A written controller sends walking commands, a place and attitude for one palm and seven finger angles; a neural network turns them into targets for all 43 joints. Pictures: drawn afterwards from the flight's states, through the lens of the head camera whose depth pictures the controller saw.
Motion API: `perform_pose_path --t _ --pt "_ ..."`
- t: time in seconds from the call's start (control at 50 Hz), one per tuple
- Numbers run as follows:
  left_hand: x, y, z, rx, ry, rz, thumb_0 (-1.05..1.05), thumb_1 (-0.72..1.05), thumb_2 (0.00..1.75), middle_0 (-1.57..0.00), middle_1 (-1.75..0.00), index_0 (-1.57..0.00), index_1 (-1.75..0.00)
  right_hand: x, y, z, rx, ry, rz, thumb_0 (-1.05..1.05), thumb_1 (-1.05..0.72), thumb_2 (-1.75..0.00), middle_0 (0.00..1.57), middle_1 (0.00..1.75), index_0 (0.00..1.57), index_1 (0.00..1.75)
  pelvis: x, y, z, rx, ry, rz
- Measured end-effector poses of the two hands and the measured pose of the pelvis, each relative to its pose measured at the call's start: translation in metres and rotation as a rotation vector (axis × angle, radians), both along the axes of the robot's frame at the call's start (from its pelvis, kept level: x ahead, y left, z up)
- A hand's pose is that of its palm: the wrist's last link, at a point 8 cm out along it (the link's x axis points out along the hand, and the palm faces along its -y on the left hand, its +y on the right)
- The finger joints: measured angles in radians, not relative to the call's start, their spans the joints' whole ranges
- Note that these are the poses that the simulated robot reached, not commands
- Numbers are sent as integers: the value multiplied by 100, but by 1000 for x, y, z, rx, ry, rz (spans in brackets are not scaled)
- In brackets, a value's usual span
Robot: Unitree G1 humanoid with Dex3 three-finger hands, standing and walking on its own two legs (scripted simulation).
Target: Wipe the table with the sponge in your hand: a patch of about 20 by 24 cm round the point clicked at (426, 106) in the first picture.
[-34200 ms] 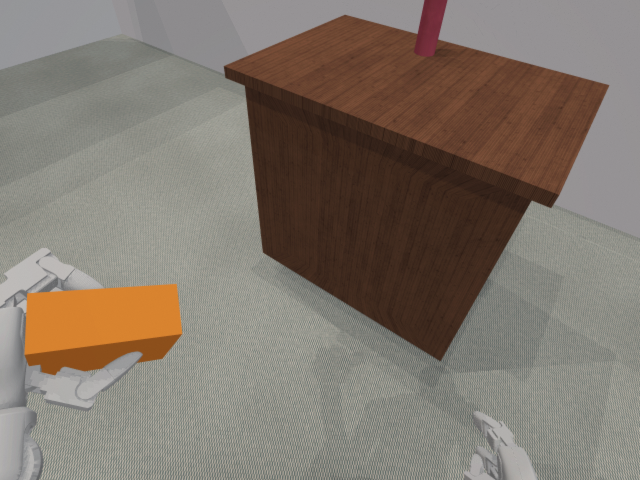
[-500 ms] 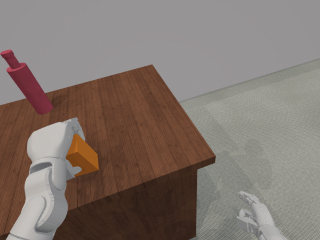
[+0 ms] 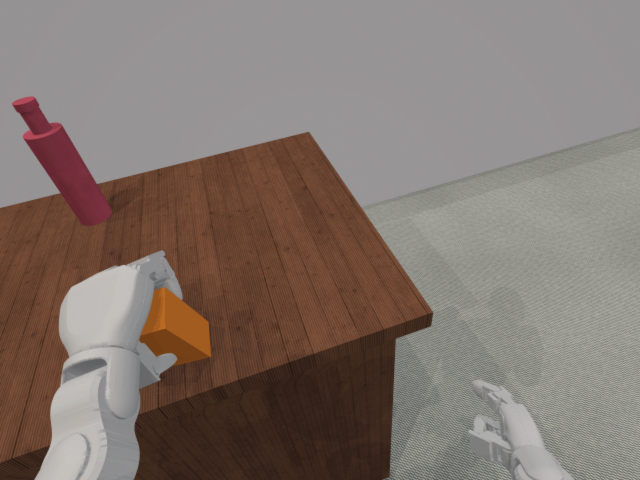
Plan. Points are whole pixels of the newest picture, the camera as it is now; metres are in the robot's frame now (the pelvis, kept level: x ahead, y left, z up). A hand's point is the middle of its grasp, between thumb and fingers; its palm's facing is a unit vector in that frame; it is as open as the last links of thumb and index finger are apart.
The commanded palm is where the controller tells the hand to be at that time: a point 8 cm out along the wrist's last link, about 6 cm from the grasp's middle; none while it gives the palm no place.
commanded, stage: slide across to the third lane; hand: left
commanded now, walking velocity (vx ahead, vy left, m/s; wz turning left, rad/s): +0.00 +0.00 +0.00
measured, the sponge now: (157, 341) +0.24 +0.24 +0.09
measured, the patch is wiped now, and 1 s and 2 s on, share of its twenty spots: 0.70 0.85 1.00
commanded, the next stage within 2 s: wipe forward along the third lane in 0.54 s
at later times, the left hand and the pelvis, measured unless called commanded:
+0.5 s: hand (202, 305) +0.25 +0.17 +0.16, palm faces +0.23 -0.26 -0.94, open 9.3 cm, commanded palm +0.21 +0.17 +0.21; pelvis -0.02 -0.01 +0.00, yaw +0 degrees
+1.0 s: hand (226, 278) +0.29 +0.16 +0.15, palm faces +0.16 -0.19 -0.97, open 9.3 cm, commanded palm +0.26 +0.17 +0.19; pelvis -0.02 -0.04 +0.00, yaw -1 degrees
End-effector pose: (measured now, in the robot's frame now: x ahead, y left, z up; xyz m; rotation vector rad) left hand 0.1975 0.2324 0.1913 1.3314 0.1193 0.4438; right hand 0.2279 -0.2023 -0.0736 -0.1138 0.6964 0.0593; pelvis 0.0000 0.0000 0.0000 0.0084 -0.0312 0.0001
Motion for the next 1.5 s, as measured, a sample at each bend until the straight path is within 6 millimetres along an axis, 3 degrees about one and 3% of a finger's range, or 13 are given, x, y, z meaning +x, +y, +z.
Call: perform_pose_path --t 0.12,0.4,0.68,1.02,1.32,1.5 --pt "2 -5 2 -3 1 -4 2 -45 106 -71 -151 -80 -142 -2 1 0 -2 -8 9 2 -91 -90 20 30 20 30 -5 -1 1 2 -11 6" --pt "10 -45 11 -50 -22 -139 1 -47 107 -75 -148 -83 -139 -4 11 10 29 -45 47 2 -91 -90 20 30 20 30 -15 -8 2 9 -40 2" --pt "29 -78 13 -66 -14 -211 0 -47 107 -76 -146 -85 -137 -16 -14 7 22 -22 5 2 -91 -90 20 30 20 30 -19 -21 3 13 -41 -13" --pt "71 -70 7 8 71 -96 -1 -48 107 -78 -145 -86 -136 -31 -54 -10 -19 53 -84 2 -91 -90 20 30 20 30 -15 -37 2 21 -14 -20" --pt "105 -63 6 78 158 6 -2 -49 107 -79 -145 -86 -136 -23 -69 -16 -22 50 -95 2 -91 -90 20 30 20 30 -8 -50 0 30 12 -24" --pt "123 -62 4 112 217 17 -2 -49 108 -79 -144 -87 -135 -30 -81 -22 -30 53 -110 1 -91 -90 20 30 20 30 -8 -55 -2 33 32 -17"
